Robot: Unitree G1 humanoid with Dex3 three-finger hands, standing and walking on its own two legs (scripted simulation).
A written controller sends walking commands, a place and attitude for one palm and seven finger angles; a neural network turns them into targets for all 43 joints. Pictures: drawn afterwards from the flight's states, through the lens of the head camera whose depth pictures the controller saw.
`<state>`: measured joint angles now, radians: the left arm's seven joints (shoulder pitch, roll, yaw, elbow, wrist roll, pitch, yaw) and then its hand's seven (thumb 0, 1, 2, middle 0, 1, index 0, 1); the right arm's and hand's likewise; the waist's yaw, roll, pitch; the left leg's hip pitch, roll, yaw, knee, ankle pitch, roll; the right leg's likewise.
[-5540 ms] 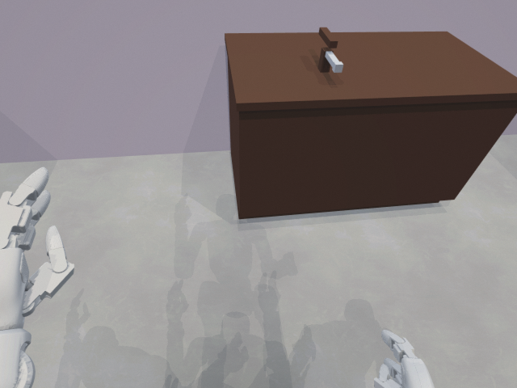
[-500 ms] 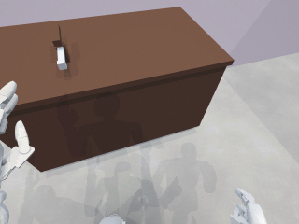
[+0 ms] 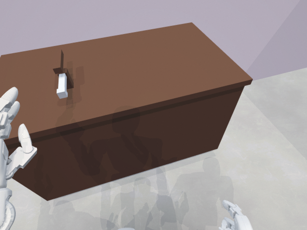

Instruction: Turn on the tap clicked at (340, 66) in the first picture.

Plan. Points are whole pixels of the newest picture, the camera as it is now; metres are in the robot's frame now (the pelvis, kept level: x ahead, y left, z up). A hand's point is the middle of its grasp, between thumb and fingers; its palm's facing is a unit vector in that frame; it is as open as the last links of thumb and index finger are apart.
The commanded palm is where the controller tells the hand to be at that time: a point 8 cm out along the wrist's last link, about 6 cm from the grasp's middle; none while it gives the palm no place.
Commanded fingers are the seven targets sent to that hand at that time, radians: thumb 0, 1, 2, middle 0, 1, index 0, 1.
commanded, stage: take the last steps up to it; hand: left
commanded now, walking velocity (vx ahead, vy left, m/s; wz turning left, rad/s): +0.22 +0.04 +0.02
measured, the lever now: (62, 93) +0.54 +0.39 +0.02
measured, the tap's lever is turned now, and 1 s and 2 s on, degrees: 0 0 0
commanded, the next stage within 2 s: come to a stop and stand still in 0.38 s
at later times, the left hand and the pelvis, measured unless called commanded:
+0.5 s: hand (43, 108) +0.31 +0.26 +0.19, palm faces +0.41 -0.82 -0.39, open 7.5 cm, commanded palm +0.25 +0.30 +0.19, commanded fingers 0.00 0.90 0.90 -0.20 -0.30 -0.20 -0.30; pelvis +0.09 +0.02 +0.01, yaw +0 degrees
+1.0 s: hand (32, 107) +0.30 +0.28 +0.20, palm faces +0.46 -0.73 -0.51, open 7.5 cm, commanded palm +0.23 +0.29 +0.19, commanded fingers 0.00 0.90 0.90 -0.20 -0.30 -0.20 -0.30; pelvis +0.07 +0.00 +0.00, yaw +1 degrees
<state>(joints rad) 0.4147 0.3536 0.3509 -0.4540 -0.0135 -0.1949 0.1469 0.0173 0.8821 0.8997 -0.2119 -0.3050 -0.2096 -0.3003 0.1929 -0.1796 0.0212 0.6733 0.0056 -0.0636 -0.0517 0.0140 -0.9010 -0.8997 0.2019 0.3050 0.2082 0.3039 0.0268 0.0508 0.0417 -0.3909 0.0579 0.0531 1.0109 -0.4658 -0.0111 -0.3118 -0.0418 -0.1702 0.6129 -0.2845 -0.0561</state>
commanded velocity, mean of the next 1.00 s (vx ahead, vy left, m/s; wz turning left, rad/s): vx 0.04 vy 0.04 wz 0.01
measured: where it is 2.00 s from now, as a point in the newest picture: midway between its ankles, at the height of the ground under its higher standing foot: outside the picture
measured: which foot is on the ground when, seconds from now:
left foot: up 0.00-0.26, down 0.28-0.64, up 0.66-0.92, down 0.94-1.00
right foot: down 0.00-0.30, up 0.32-0.60, down 0.62-1.00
